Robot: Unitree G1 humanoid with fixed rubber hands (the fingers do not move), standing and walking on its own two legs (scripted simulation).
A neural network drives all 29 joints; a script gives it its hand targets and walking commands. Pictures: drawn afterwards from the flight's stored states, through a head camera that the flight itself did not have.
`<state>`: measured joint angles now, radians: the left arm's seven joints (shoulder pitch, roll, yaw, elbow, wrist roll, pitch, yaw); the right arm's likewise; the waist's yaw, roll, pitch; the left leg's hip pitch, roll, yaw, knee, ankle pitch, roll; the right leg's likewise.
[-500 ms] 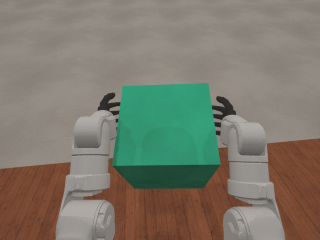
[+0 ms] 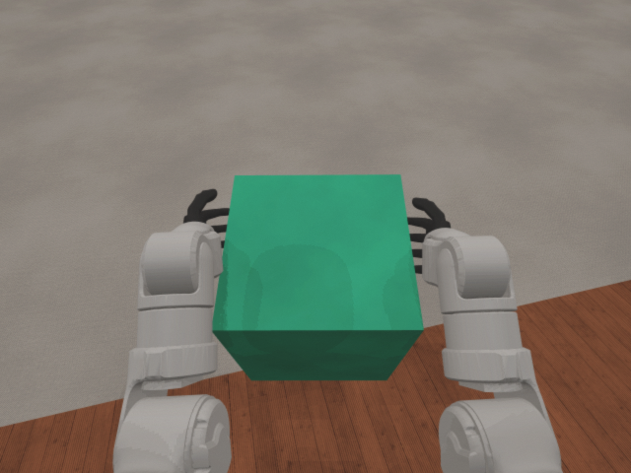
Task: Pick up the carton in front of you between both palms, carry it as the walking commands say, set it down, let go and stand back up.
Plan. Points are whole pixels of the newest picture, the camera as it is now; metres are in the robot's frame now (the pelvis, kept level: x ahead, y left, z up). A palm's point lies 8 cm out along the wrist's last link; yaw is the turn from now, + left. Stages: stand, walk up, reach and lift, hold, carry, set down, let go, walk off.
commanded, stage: carry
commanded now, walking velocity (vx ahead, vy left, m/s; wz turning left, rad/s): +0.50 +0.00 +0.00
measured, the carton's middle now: (318, 288) +0.36 -0.02 +0.03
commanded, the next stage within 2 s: none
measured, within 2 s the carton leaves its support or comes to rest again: neither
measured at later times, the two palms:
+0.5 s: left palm (203, 142) +0.64 +0.16 +0.10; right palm (362, 141) +0.65 -0.13 +0.08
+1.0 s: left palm (231, 80) +0.95 +0.13 +0.06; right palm (351, 84) +0.92 -0.15 +0.05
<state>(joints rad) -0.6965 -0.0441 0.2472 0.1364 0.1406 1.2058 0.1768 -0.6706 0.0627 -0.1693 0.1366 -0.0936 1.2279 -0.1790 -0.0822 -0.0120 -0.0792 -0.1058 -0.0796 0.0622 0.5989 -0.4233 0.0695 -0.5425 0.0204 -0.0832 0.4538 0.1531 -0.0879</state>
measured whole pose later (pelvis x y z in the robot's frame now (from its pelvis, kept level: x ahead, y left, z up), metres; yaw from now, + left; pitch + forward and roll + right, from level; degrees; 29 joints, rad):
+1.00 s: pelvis +0.57 +0.01 -0.07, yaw -1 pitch +6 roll -1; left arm -0.75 -0.05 0.27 0.16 0.14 1.18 0.20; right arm -0.74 0.10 -0.22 0.17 -0.09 1.26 -0.28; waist -0.07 -0.01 -0.04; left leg -0.14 -0.06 0.06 0.49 -0.31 0.07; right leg -0.66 -0.01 -0.05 0.63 0.03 -0.05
